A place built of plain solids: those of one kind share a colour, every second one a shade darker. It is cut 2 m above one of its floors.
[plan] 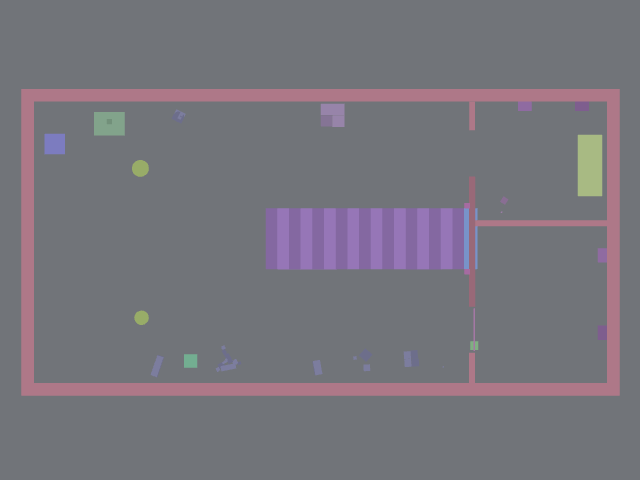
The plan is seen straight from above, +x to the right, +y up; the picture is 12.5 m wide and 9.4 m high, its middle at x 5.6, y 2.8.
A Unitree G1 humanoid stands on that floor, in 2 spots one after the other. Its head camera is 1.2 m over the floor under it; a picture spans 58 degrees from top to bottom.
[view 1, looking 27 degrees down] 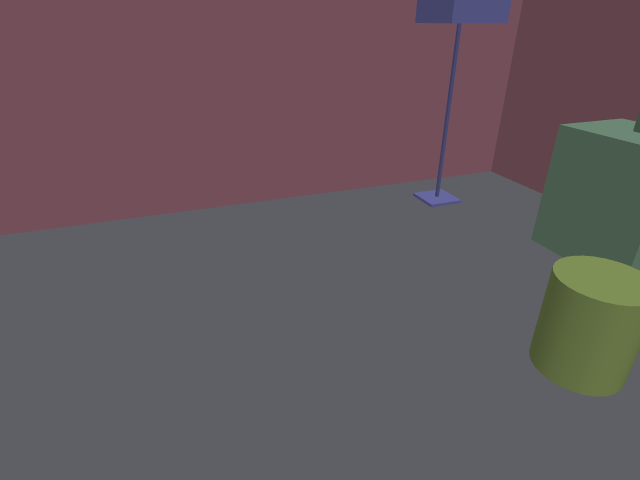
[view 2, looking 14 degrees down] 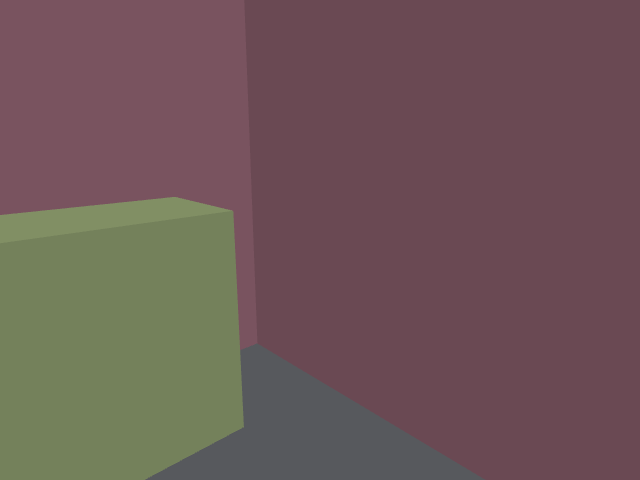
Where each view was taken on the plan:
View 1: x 2.95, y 2.82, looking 160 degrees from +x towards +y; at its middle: ground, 2.64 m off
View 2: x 9.28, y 4.50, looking -43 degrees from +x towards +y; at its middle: wall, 1.98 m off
